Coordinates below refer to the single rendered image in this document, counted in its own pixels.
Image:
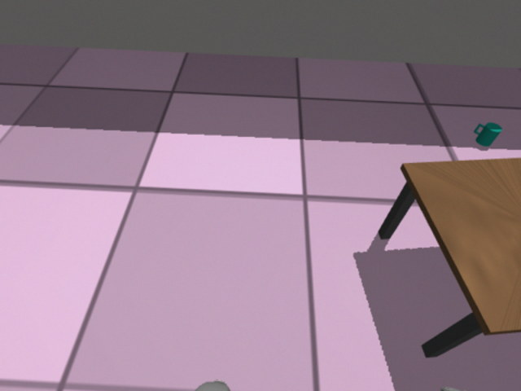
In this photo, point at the coffee table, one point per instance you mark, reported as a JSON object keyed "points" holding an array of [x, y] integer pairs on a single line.
{"points": [[473, 208]]}

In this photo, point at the mug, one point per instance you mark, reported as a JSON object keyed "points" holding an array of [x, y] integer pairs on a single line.
{"points": [[488, 133]]}

